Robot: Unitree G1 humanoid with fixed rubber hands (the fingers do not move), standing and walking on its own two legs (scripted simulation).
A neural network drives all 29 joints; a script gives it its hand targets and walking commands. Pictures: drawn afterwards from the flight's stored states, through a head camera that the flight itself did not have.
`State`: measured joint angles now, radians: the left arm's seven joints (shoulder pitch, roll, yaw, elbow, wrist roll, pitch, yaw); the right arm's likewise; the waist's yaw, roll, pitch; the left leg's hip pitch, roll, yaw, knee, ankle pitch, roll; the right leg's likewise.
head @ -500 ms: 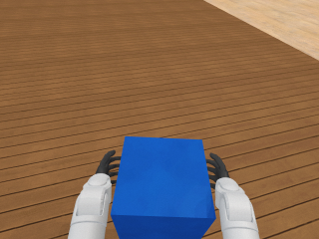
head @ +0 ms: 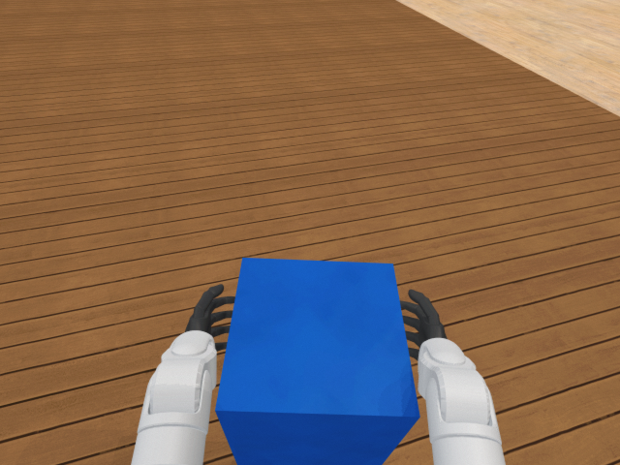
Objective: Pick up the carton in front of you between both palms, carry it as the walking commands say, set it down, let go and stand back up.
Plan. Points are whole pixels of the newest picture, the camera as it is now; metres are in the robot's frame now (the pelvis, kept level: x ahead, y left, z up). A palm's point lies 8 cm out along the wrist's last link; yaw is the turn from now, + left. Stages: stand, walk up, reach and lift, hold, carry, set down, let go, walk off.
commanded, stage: carry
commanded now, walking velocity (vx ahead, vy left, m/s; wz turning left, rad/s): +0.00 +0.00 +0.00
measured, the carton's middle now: (312, 368) +0.29 +0.00 -0.04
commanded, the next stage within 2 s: hold in 0.50 s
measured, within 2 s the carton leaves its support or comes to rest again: neither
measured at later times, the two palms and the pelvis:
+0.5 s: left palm (196, 347) +0.27 +0.15 +0.04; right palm (430, 354) +0.27 -0.14 +0.04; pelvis -0.01 +0.00 +0.00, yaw +0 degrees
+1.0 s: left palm (183, 381) +0.22 +0.16 +0.05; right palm (430, 361) +0.26 -0.14 +0.04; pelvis -0.04 -0.03 +0.01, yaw +8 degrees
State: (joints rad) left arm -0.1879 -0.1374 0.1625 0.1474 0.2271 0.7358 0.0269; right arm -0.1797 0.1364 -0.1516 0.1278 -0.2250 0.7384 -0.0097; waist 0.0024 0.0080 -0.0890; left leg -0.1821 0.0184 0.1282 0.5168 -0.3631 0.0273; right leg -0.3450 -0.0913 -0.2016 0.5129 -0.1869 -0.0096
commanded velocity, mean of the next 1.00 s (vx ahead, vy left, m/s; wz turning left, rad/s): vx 0.00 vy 0.00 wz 0.00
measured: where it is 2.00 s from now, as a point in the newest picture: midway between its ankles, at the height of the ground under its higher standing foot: outside the picture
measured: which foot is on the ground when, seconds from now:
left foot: down 0.00-1.00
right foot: down 0.00-1.00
